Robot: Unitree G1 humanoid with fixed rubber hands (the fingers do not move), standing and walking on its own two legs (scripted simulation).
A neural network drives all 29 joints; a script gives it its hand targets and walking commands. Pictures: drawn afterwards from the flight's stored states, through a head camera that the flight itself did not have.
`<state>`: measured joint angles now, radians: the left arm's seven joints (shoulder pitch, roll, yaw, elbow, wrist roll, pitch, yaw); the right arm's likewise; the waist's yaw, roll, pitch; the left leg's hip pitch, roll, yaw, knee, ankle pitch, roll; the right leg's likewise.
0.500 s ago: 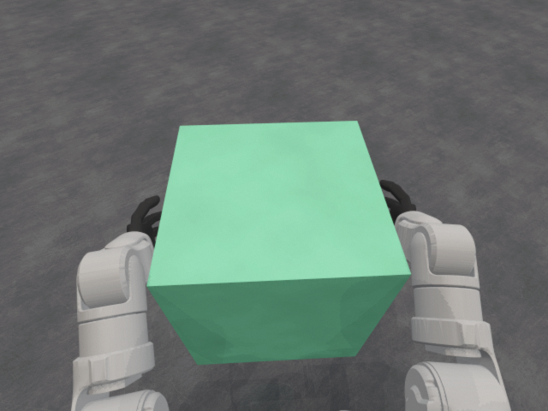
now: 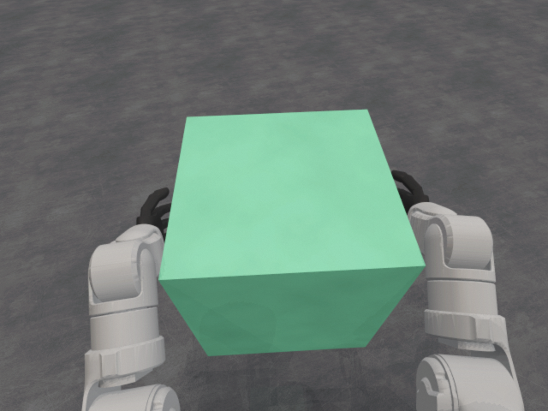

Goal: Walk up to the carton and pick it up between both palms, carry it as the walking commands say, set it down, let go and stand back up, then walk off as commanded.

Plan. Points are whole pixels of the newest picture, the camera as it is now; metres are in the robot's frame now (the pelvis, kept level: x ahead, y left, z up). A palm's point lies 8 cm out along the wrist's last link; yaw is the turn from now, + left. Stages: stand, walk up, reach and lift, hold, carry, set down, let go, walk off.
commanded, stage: carry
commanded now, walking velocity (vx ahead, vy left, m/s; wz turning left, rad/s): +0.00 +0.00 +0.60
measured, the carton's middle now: (282, 240) +0.37 -0.04 +0.04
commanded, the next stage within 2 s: none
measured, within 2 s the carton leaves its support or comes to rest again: neither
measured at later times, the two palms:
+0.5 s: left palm (30, 358) +0.19 +0.25 +0.12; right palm (340, 253) +0.29 -0.10 +0.11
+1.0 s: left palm out of the picture +0.01 +0.34 +0.11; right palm (237, 325) +0.21 +0.04 +0.10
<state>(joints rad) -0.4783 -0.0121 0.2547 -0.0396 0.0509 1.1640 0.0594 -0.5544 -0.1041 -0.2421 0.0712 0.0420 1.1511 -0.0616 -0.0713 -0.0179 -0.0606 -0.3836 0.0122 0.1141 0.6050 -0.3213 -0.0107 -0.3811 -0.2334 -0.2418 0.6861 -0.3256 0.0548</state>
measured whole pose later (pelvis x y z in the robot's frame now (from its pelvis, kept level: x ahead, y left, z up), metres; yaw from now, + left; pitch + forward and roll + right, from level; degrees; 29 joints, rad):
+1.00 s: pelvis -0.17 +0.01 +0.00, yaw +33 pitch +3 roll -1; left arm -0.50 0.04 0.24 0.02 -0.02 1.13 0.06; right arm -0.51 -0.05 -0.25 0.00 -0.02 1.16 -0.07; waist 0.02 0.06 -0.02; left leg -0.55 -0.05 -0.01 0.68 -0.28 0.01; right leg -0.35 -0.06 -0.15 0.59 -0.27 0.00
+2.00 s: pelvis -0.35 -0.05 +0.00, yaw +68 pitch +3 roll +0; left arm -0.45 0.07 0.25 0.00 -0.02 1.17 0.06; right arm -0.51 -0.03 -0.22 0.09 -0.02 1.13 -0.06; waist 0.00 -0.01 -0.01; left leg -0.42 0.00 0.07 0.59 -0.22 0.05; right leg -0.55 -0.15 -0.12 1.03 -0.51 0.10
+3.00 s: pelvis -0.37 -0.14 -0.01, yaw +62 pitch +2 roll +1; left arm -0.16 -0.06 0.23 -0.29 0.00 1.15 0.05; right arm -0.17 0.05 -0.24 -0.26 0.00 1.14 -0.04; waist 0.00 0.00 -0.03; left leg -0.53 0.08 0.16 0.57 -0.08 0.03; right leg -0.51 0.03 -0.01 0.66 -0.19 -0.03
